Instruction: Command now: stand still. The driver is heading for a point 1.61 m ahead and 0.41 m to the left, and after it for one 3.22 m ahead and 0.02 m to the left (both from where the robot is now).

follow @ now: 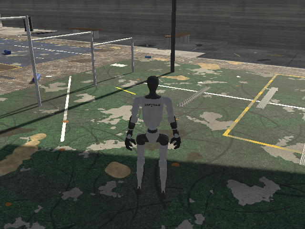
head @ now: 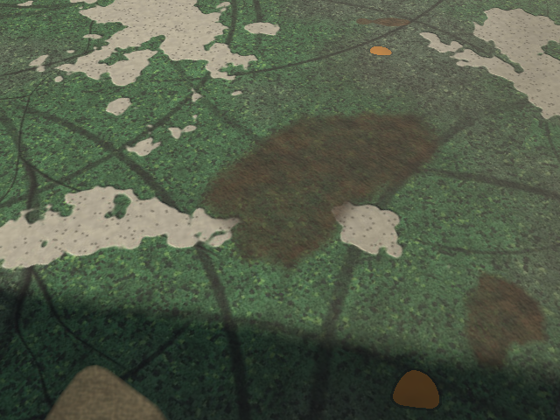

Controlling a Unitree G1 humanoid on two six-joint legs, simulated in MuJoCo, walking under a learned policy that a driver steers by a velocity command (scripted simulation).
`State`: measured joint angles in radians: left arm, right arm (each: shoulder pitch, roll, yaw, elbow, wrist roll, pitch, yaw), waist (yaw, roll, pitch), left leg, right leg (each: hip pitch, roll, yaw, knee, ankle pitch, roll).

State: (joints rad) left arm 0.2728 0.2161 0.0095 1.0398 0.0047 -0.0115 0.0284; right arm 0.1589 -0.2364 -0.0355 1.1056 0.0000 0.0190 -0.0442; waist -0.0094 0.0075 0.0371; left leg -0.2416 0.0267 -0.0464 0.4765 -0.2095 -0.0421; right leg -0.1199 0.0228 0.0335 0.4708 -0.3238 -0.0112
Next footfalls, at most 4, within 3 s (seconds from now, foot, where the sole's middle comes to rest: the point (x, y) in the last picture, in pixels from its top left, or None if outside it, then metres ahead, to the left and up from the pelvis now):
1.02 right None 0.45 -0.10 -0.77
1.56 left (240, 326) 0.76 0.14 -0.77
2.10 right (322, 234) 1.08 -0.10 -0.77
2.64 left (220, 187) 1.28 0.22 -0.77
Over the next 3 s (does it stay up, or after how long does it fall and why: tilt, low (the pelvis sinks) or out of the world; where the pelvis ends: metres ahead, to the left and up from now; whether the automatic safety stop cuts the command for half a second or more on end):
stays up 1.34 0.17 0.01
